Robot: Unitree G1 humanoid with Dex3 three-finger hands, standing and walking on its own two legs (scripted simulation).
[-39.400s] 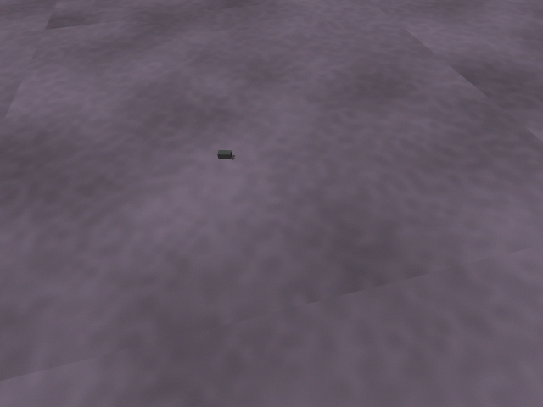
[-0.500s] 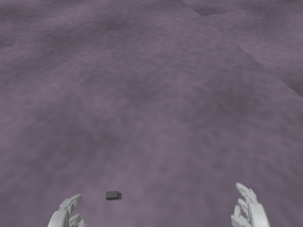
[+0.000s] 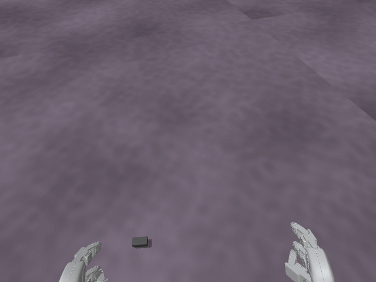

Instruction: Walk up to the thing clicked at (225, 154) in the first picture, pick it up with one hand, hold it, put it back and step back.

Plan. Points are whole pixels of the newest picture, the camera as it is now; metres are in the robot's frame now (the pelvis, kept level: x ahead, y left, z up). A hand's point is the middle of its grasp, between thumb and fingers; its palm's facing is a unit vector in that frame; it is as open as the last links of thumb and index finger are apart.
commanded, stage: home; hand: left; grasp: from above
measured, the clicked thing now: (140, 241) +0.44 +0.24 -0.70
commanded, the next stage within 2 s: stand in 0.82 s
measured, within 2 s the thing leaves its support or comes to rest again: neither
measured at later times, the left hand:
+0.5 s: hand out of the picture +0.16 +0.18 -0.05, palm faces +0.05 -0.98 -0.20, open 7.4 cm
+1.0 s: hand out of the picture +0.17 +0.19 -0.07, palm faces +0.01 -0.96 -0.29, open 7.4 cm
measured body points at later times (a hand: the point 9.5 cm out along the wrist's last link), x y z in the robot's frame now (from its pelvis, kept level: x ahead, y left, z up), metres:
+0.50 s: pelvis +0.00 +0.00 +0.00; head +0.02 +0.01 +0.45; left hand +0.16 +0.23 -0.03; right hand +0.16 -0.25 -0.06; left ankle +0.00 +0.11 -0.68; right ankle +0.00 -0.13 -0.68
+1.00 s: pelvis +0.00 +0.00 +0.01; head +0.02 +0.00 +0.46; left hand +0.16 +0.24 -0.05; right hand +0.15 -0.25 -0.08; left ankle +0.00 +0.11 -0.68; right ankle +0.00 -0.13 -0.68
